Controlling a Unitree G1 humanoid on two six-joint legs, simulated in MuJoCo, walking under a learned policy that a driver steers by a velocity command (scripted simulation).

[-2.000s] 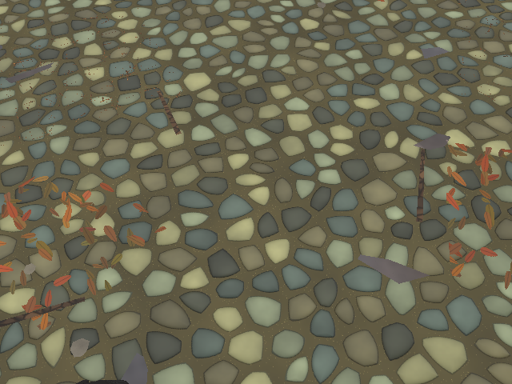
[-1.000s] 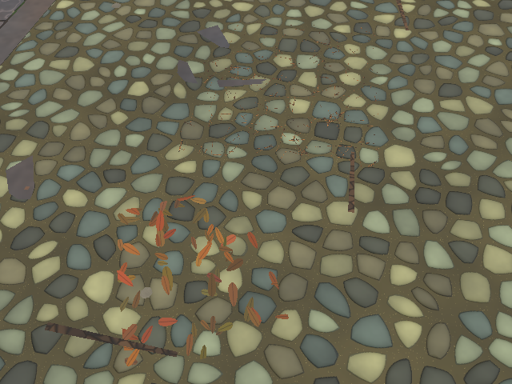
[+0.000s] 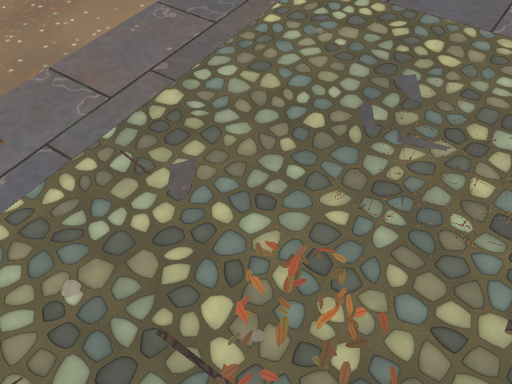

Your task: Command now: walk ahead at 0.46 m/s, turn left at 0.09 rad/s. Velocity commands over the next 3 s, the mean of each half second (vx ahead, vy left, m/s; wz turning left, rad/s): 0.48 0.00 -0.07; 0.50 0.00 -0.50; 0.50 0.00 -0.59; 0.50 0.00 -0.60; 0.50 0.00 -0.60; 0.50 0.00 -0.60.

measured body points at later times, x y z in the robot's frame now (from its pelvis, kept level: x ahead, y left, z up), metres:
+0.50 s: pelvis +0.27 +0.04 -0.01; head +0.31 +0.04 +0.44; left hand +0.29 +0.32 -0.14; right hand +0.47 -0.22 -0.08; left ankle +0.36 +0.14 -0.73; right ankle +0.09 -0.09 -0.65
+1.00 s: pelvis +0.53 -0.06 -0.02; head +0.57 -0.08 +0.43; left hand +0.80 +0.13 -0.10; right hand +0.50 -0.35 -0.14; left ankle +0.41 +0.14 -0.65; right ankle +0.59 -0.15 -0.73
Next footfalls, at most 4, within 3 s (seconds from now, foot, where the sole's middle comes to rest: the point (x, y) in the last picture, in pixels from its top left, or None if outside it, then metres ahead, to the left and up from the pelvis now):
0.40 left None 0.40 0.14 -0.77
0.94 right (335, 335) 0.63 -0.17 -0.77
1.42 left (308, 232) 0.98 -0.13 -0.77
1.94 right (431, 225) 0.99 -0.52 -0.77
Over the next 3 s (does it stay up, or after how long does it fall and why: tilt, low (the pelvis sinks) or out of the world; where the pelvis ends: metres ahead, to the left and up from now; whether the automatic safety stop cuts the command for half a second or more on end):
stays up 1.15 -0.86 -0.02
